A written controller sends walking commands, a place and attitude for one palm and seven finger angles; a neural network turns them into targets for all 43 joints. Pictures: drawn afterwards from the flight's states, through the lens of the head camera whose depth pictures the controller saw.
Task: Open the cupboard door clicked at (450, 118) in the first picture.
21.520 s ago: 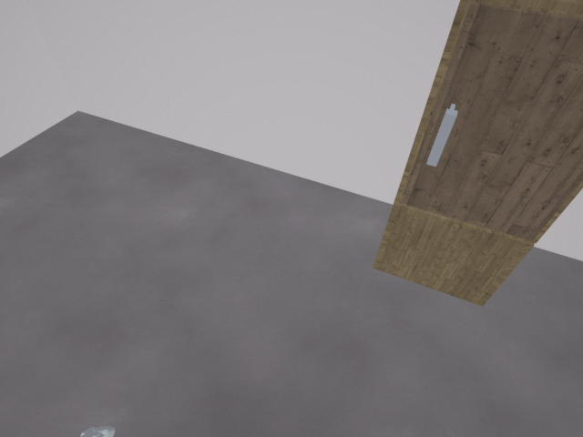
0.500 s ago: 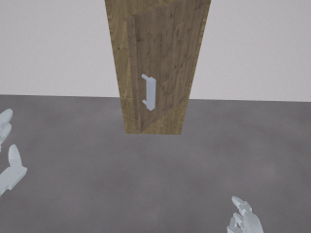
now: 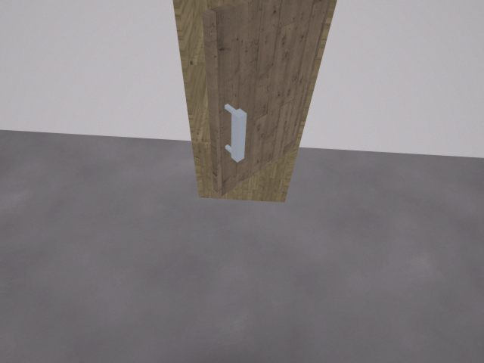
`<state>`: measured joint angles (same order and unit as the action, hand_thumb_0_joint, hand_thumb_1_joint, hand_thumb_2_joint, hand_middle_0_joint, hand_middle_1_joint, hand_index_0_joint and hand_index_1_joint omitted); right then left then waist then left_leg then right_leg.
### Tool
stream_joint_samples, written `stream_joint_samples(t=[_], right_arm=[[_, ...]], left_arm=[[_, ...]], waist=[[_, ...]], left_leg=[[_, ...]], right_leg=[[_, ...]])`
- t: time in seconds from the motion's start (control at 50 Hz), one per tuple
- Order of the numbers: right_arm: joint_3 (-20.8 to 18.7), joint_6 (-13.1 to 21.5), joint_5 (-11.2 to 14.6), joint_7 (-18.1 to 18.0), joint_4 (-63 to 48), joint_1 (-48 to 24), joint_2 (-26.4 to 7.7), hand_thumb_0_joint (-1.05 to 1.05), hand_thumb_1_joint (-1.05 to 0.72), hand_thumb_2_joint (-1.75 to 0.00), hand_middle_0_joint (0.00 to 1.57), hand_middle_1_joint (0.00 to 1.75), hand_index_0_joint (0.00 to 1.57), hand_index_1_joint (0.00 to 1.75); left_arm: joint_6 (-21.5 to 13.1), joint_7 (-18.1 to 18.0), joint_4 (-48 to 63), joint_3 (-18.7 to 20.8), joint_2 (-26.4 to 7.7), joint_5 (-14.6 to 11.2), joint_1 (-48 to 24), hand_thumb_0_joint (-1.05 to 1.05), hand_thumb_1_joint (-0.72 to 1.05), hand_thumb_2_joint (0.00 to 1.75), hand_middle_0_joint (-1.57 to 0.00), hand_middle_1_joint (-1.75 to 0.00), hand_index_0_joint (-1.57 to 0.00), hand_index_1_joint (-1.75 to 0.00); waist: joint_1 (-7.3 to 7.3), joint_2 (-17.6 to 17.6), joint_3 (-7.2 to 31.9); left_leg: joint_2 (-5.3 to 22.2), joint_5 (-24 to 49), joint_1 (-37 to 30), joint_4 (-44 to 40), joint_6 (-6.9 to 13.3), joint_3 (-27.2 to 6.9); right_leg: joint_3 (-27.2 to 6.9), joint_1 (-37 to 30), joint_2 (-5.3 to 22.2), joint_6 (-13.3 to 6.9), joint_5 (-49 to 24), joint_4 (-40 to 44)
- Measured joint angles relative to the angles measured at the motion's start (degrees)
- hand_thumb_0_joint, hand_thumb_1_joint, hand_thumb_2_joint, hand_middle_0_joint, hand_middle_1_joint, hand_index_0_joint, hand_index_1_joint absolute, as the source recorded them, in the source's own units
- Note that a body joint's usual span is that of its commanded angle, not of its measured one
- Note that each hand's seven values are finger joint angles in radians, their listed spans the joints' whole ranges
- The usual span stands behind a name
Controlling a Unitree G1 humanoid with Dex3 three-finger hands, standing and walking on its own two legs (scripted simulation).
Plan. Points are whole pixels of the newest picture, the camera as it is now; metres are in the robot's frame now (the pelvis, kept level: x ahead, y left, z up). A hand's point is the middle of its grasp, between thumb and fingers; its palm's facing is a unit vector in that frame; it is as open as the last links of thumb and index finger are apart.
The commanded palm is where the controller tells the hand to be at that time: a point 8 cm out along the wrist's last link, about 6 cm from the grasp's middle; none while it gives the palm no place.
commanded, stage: let the arm hang, fingers relaxed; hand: left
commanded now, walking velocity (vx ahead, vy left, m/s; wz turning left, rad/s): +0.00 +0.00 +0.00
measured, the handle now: (233, 133) +0.67 +0.07 -0.05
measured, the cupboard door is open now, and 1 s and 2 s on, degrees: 44 44 44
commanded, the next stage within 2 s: look to check the result in 0.62 s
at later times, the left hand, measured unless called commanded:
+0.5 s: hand out of the picture +0.01 +0.15 -0.18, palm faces +0.01 -0.98 -0.18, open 7.3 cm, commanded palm none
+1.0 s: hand out of the picture +0.00 +0.16 -0.17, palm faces +0.02 -0.98 -0.19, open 7.4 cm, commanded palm none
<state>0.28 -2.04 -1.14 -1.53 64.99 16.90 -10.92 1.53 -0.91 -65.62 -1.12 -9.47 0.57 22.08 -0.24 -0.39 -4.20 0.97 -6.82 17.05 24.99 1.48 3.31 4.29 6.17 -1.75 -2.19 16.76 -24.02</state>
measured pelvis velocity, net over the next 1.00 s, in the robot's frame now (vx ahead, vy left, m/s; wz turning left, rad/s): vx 0.03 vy -0.01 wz -0.01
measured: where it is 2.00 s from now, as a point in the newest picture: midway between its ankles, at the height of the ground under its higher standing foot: outside the picture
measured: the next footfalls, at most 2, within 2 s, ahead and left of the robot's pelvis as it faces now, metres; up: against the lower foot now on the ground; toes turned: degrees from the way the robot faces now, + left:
none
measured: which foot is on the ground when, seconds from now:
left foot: down 0.00-1.00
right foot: down 0.00-1.00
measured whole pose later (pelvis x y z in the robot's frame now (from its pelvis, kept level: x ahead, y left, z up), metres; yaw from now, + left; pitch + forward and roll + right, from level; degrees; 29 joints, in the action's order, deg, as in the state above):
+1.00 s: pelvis +0.03 -0.01 +0.00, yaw -1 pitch -2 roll +0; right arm -0.3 -0.5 -1.2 -2.5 65.9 13.6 -8.7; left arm -0.2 -2.4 -65.6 0.0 -7.7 0.6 17.8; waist 0.2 0.4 -3.2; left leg 0.9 -8.5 13.3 23.7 0.6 3.8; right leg 3.6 2.2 -1.7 -2.7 17.9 -21.8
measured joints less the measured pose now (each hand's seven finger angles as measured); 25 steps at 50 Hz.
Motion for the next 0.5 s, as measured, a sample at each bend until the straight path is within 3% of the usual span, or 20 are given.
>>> stream_joint_samples(t=[0.28,0.5], right_arm=[[-0.42,0.54,-0.16,-0.21,1.0,-0.39,4.25,0.0,-0.91,-0.9,0.2,0.3,0.2,0.3],[-0.78,1.11,-0.35,-0.34,1.09,-0.75,3.76,0.01,-0.92,-0.9,0.2,0.3,0.2,0.3]], left_arm=[[-1.05,-1.33,-0.47,0.88,1.29,0.04,-1.63,0.0,0.91,0.9,-0.2,-0.3,-0.2,-0.29],[-1.7,-1.52,1.4,0.95,2.76,0.23,-5.36,0.0,0.91,0.9,-0.2,-0.3,-0.2,-0.29]], waist=[[0.77,2.25,1.64],[1.23,1.23,2.55]], left_leg=[[-0.28,-0.13,-0.96,-0.21,-0.15,0.3],[-0.34,-0.79,-1.66,-0.29,-0.46,0.47]], right_leg=[[-0.25,-0.22,0.37,-0.14,0.89,-1.25],[-0.46,-0.84,0.44,-0.3,1.57,-1.24]])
